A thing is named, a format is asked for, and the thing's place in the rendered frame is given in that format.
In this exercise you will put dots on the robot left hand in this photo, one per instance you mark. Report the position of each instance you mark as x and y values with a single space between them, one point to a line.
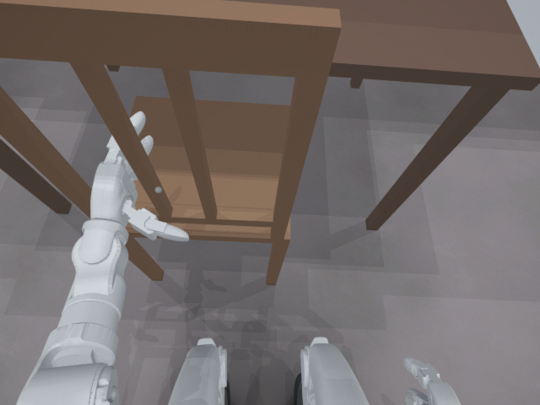
114 182

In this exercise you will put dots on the chair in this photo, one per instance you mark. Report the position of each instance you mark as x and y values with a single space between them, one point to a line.
229 171

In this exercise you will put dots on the robot right hand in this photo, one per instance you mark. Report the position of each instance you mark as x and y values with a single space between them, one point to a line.
439 393

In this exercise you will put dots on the robot left upper arm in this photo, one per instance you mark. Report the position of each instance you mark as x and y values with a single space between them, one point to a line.
83 384

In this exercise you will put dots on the left robot forearm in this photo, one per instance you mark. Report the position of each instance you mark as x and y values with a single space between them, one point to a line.
86 332

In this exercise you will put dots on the table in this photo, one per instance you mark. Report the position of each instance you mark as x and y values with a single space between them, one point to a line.
475 43

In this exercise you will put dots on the right robot shin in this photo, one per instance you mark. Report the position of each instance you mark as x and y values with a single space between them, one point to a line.
309 396

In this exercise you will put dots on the left robot thigh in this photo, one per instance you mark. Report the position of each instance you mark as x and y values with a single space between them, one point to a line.
202 376

